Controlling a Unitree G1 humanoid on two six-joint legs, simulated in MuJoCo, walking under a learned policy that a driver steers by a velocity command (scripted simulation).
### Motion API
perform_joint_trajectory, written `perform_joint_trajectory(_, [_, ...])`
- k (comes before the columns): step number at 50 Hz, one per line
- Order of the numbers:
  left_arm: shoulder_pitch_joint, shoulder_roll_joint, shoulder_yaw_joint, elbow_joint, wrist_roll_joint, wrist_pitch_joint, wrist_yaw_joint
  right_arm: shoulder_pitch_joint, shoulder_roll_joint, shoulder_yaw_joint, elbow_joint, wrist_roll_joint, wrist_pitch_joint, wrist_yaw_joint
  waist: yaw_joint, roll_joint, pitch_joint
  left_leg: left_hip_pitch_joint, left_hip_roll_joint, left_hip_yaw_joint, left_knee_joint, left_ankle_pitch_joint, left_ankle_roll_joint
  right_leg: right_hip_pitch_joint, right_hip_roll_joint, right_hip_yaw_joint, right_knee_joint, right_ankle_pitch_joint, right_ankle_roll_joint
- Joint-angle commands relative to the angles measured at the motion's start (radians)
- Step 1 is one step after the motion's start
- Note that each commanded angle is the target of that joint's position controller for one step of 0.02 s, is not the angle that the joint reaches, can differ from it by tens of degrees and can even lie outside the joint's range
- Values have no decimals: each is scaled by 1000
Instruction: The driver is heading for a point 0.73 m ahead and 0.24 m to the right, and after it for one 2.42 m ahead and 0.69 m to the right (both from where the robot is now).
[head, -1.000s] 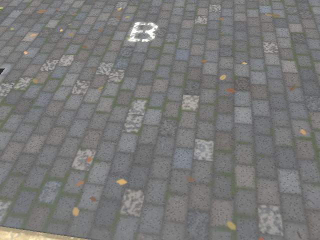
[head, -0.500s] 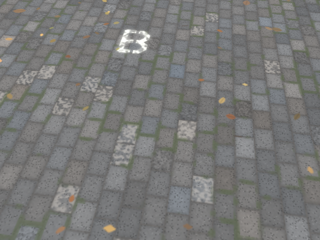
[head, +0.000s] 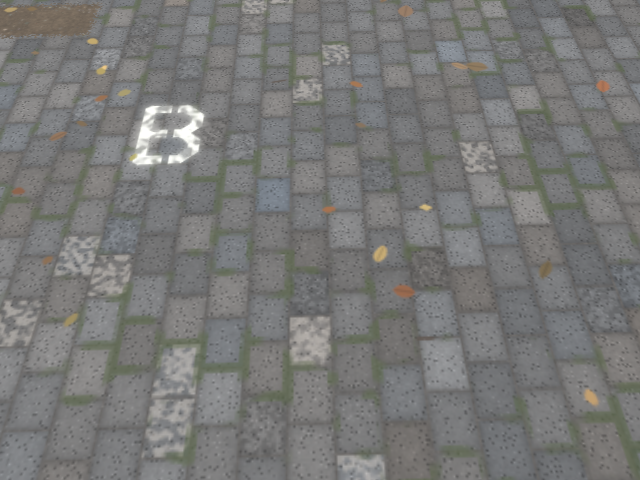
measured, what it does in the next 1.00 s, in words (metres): walks ahead, turning right: left foot, then right foot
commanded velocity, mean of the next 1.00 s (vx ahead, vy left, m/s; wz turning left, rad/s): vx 0.50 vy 0.00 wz -0.57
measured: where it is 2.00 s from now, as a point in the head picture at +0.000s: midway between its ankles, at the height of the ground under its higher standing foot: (502, 279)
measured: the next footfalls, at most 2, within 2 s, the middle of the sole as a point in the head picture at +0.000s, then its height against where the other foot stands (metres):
left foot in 0.38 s outside the picture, level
right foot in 0.92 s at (437, 434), level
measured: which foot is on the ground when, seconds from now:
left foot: up 0.00-0.36, down 0.38-0.92, up 0.94-1.00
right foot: down 0.00-0.38, up 0.40-0.90, down 0.92-1.00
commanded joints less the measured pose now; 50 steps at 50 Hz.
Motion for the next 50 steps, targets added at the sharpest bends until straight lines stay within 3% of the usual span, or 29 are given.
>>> perform_joint_trajectory(1, [61, 108, 22, -31, -11, -27, 7, 51, -71, -16, -63, -20, 28, 7, -28, -16, -64, -132, 51, -35, -73, 18, -37, 114, -280, 336, -219, 313, -167])
perform_joint_trajectory(3, [90, 137, 29, -28, -11, -29, 8, -16, -70, -15, -95, -19, 41, 10, -20, -32, -42, -161, 52, -15, -158, 78, -62, 81, -255, 316, -243, 282, -160])
perform_joint_trajectory(6, [155, 133, 29, -23, -11, -23, 8, -168, -78, -14, -155, -13, 46, 13, 28, -56, -11, -223, 49, -4, -314, 211, -85, 98, -230, 324, -255, 260, -122])
perform_joint_trajectory(13, [268, 146, 33, -24, 5, -11, 20, -372, -87, 0, -248, 3, 35, 22, 107, -86, -18, -251, -8, -13, -531, 283, -72, 271, -239, 384, -159, 385, -90])
perform_joint_trajectory(16, [230, 170, 40, -45, 11, -10, 32, -337, -113, -3, -261, 9, 21, 20, 68, -104, -23, -115, -31, -31, -641, 225, -44, 268, -253, 421, -97, 438, -59])
perform_joint_trajectory(18, [168, 191, 45, -65, 8, -17, 25, -146, -156, -21, -208, 12, 6, 5, -21, -88, -102, 178, -76, -13, -724, 178, -8, 195, -207, 405, 70, 570, -16])
perform_joint_trajectory(19, [155, 177, 42, -74, -3, -27, 14, -7, -199, -37, -181, 0, -9, -9, -88, -27, -193, 397, 0, -76, -760, 172, 27, 105, -143, 355, 270, 491, 8])
perform_joint_trajectory(20, [184, 94, 21, -114, -28, -34, 10, 138, -283, -56, -185, -25, -9, -28, -120, 108, -359, 652, 272, -361, -785, -23, 84, -71, -68, 252, 559, 130, 35])
perform_joint_trajectory(21, [290, 76, 17, -132, -35, -26, 13, 95, -324, -69, -185, -26, 9, -23, -36, 299, -403, 727, 430, -761, -901, -41, 183, -303, 27, 164, 735, -423, 45])
perform_joint_trajectory(22, [259, 140, 24, -97, 0, -6, 22, 30, -220, -55, -197, -11, 19, -18, -13, 122, -258, 593, 392, -702, -900, -155, 178, -370, -75, 163, 817, -330, 38])
perform_joint_trajectory(23, [183, 135, 25, -101, 11, -2, 11, -25, -138, -36, -206, -1, 20, -14, -15, 19, -139, 455, 333, -531, -925, -112, 155, -358, -106, 151, 793, -235, 44])
perform_joint_trajectory(24, [147, 113, 22, -111, 13, 2, 2, -51, -111, -27, -203, -4, 17, -12, -1, 14, -87, 372, 284, -403, -955, 1, 131, -337, -135, 139, 756, -187, 52])
perform_joint_trajectory(25, [128, 107, 23, -118, 25, 11, -8, -37, -106, -24, -190, -3, 12, -14, 5, 55, -63, 327, 252, -313, -972, 98, 118, -323, -155, 129, 733, -172, 61])
perform_joint_trajectory(27, [119, 92, 19, -130, 29, 33, -24, -1, -108, -25, -164, 8, -7, -9, 18, 92, -64, 295, 224, -204, -990, 256, 111, -306, -164, 111, 726, -148, 71])
perform_joint_trajectory(30, [32, 79, 13, -172, 28, 46, -40, 37, -120, -33, -143, 18, -25, -3, 19, 77, -56, 319, 231, -104, -1026, 357, 126, -389, -184, 102, 705, -71, 84])
perform_joint_trajectory(36, [-174, 48, -14, -253, 22, 39, -65, 90, -130, -37, -108, 14, -20, -1, -14, 70, -8, 330, 188, 92, -1042, 439, 102, -390, -190, 26, 410, 141, 92])
perform_joint_trajectory(40, [-280, 54, -21, -299, 28, 37, -74, 151, -165, -47, -81, 13, -8, -11, -43, 67, 18, 416, 225, 146, -1014, 504, 86, -338, -177, -44, 246, 93, 53])
perform_joint_trajectory(42, [-285, 64, -18, -309, 34, 38, -69, 172, -182, -50, -66, 11, 7, -17, -37, 72, 7, 477, 237, 182, -933, 693, 74, -292, -141, -78, 196, 1, 21])
perform_joint_trajectory(44, [-194, 86, -5, -288, 40, 35, -58, 184, -214, -56, -56, 10, 25, -23, 6, 90, -62, 511, 241, 220, -726, 979, 64, -154, -66, -110, 158, -102, -23])
perform_joint_trajectory(45, [-61, 106, 9, -248, 45, 26, -48, 179, -222, -56, -60, 14, 35, -24, 65, 69, -140, 462, 230, 243, -533, 979, 52, 15, -27, -109, 96, -88, -52])
perform_joint_trajectory(46, [118, 165, 35, -193, 55, 20, -32, 171, -210, -51, -82, 11, 37, -22, 141, -1, -247, 278, 208, 251, -259, 747, 20, 281, -92, 18, 53, -124, -98])
perform_joint_trajectory(47, [123, 280, 62, -204, 45, 23, -15, 203, -84, -23, -159, 16, 31, -1, 80, -248, -341, -158, 62, 241, 80, -121, -37, 594, -414, 516, 5, -201, -211])
perform_joint_trajectory(48, [171, 297, 68, -229, 14, 35, -6, 95, -167, -42, -197, 8, 23, 3, 137, -166, -398, -305, -33, 34, 234, -238, -53, 622, -489, 816, -131, -120, -273])
perform_joint_trajectory(49, [141, 271, 63, -202, 8, 40, 4, 7, -167, -41, -222, 15, 15, 7, 123, -90, -251, -387, 29, -22, 216, -121, -40, 544, -449, 621, -134, 0, -246])
perform_joint_trajectory(50, [95, 216, 50, -195, 0, 35, 9, 14, -148, -31, -216, 19, 4, 6, 78, -47, -149, -343, 65, -17, 118, -40, -37, 394, -409, 506, -144, 128, -212])
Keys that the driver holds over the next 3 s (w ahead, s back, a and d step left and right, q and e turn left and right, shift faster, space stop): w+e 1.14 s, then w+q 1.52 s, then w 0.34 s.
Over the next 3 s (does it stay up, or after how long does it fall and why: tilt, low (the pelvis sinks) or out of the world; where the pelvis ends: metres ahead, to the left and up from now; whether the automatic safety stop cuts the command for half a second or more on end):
stays up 1.47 -0.46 0.00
